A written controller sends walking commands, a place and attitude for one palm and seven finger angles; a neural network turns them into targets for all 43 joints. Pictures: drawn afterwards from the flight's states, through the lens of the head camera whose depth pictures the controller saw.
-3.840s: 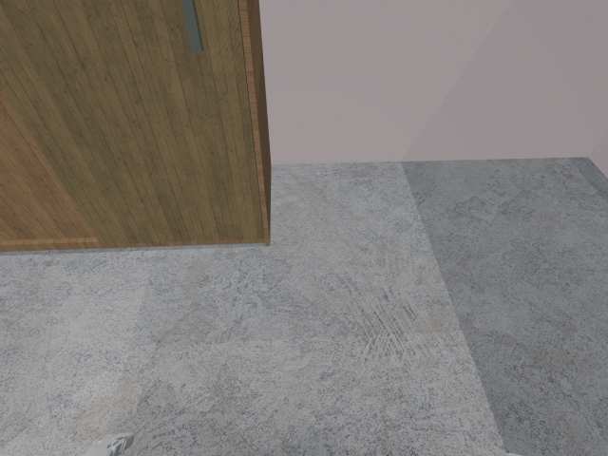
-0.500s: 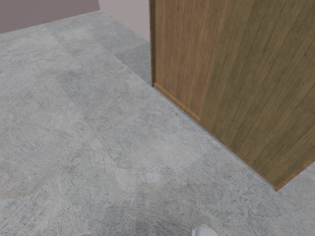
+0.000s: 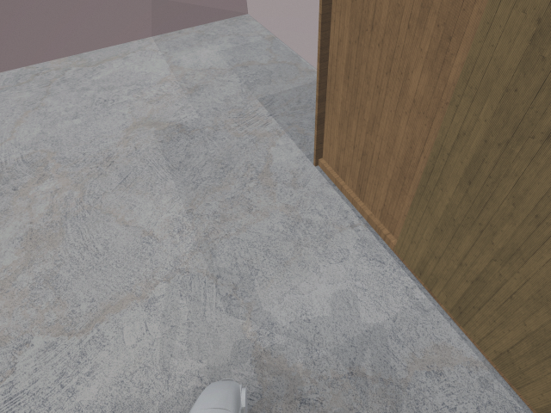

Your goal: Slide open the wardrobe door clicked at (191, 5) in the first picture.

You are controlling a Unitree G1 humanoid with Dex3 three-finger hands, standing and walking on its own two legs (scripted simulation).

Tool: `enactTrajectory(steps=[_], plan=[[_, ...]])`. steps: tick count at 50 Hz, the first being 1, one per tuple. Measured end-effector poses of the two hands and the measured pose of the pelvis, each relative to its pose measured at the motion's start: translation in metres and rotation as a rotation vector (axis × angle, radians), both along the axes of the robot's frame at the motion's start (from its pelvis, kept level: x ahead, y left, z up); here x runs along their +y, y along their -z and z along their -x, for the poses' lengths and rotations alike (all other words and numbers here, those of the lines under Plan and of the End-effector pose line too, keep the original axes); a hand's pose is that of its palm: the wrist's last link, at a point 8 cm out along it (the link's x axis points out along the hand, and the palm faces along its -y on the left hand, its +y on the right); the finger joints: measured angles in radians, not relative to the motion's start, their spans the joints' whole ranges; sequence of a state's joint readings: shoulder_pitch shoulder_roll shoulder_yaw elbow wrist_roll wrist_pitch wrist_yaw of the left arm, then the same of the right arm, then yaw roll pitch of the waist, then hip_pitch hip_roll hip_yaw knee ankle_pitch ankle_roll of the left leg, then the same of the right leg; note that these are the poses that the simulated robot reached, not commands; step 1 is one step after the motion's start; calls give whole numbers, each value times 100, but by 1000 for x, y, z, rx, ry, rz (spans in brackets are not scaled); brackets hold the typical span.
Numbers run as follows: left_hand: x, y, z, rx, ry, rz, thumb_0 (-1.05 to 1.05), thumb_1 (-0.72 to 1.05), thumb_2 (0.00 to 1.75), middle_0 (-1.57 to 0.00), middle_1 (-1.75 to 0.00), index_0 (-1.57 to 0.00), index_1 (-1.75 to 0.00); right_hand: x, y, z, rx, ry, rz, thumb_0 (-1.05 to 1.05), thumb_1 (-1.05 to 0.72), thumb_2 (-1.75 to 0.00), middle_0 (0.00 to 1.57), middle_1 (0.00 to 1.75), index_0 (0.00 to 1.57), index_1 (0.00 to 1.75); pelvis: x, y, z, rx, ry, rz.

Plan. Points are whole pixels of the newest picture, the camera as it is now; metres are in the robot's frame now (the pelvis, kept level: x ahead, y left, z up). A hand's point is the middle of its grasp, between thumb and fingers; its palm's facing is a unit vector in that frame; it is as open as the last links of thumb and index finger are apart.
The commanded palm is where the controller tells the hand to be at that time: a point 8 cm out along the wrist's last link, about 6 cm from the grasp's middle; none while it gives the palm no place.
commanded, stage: walk to a spot facing it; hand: right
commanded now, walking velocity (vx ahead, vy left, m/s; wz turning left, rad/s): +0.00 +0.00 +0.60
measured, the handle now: out of the picture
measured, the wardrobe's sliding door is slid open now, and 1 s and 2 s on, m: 0.00 0.00 0.00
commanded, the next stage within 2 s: turn to face it in 0.10 s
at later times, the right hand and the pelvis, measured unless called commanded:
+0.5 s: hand (350, 385) +0.20 -0.10 -0.16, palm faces -0.08 +0.98 -0.17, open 7.4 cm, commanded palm none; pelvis +0.07 +0.04 -0.01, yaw +4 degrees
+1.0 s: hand out of the picture +0.09 -0.23 -0.17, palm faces +0.25 +0.93 -0.28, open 7.4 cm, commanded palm none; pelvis +0.05 +0.01 +0.00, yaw -11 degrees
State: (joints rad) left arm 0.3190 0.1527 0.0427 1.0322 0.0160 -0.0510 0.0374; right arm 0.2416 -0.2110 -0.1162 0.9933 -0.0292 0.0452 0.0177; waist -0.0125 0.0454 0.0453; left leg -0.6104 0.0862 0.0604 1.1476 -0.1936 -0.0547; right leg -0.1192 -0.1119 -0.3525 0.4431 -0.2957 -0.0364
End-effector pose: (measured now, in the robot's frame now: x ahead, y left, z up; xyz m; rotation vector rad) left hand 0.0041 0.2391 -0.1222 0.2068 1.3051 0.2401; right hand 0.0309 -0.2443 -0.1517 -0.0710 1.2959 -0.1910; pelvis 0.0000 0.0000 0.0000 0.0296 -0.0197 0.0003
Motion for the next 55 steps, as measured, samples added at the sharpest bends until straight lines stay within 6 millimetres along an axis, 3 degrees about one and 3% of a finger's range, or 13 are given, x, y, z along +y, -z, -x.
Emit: enactTrajectory(steps=[4, 10, 13, 16, 21, 26, 30, 35, 39, 43, 49, 55], plan=[[-4, 13, 25, 82, -94, 46, 0, 92, 90, -20, -30, -20, -30, 12, -3, -58, -32, -97, 14, 1, -91, -90, 19, 29, 20, 30, 6, 4, -17, 2, -51, 15], [-2, 45, 46, 166, -227, 138, 0, 91, 90, -21, -30, -20, -30, 48, -5, -147, -131, -256, 66, 1, -91, -90, 19, 30, 20, 30, 29, 24, -44, 9, -124, 38], [8, 57, 38, 180, -247, 160, 0, 91, 90, -21, -30, -20, -30, 63, -8, -174, -197, -288, 92, 1, -91, -90, 19, 30, 20, 30, 39, 30, -49, 2, -147, 32], [18, 54, 13, 129, -235, 153, 1, 91, 90, -20, -30, -20, -30, 74, -17, -181, -215, -289, 100, 1, -91, -90, 19, 30, 20, 30, 44, 23, -54, -9, -151, 33], [28, 42, -33, 11, -200, 139, 0, 91, 90, -20, -30, -20, -30, 90, -23, -177, -208, -283, 64, 1, -91, -90, 20, 30, 20, 30, 47, 12, -63, -6, -125, 28], [28, 32, -59, 2, -118, 115, 0, 92, 90, -20, -30, -20, -30, 89, -17, -164, -225, -193, 9, 0, -91, -90, 20, 30, 20, 30, 42, 10, -66, -7, -59, 14], [25, 25, -78, 12, -34, 78, 0, 92, 90, -20, -30, -20, -30, 67, -4, -142, -205, -105, -4, 0, -91, -90, 20, 30, 21, 30, 31, 13, -64, -1, 1, 2], [13, 21, -100, -14, 57, 28, 0, 91, 90, -20, -30, -20, -30, 24, 19, -95, -97, 1, 8, 0, -91, -90, 20, 30, 20, 30, 11, 22, -60, 16, 63, -6], [3, 11, -107, -13, 96, 19, 0, 91, 90, -20, -30, -20, -30, -5, 10, -59, 7, 46, 43, 1, -91, -90, 20, 30, 20, 30, 3, 12, -58, 34, 91, -13], [-4, 6, -114, -6, 138, 26, 0, 91, 90, -21, -30, -20, -30, -23, -5, -39, 32, 92, 83, 1, -91, -90, 19, 30, 20, 30, 0, 3, -57, 47, 125, -16], [0, 6, -128, -15, 194, 39, 0, 90, 90, -21, -30, -20, -30, -27, -15, -34, -2, 143, 123, 1, -91, -90, 19, 30, 20, 30, 7, 0, -53, 46, 189, -15], [22, 15, -141, -23, 251, 53, 0, 90, 90, -21, -30, -20, -30, -2, -24, -51, -108, 168, 134, 1, -91, -90, 19, 30, 20, 30, 29, 4, -45, 43, 265, -4]])
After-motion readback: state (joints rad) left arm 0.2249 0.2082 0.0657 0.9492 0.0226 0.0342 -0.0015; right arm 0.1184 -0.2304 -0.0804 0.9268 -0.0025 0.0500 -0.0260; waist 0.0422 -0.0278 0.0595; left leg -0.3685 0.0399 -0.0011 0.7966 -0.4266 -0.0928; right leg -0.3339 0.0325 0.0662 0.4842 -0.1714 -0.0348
